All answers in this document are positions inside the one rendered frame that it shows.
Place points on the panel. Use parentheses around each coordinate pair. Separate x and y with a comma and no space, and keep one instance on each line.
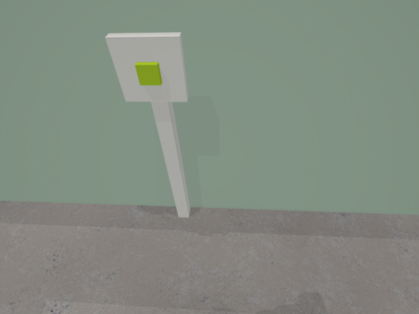
(167,49)

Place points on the button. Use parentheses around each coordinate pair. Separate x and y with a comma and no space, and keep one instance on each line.
(148,73)

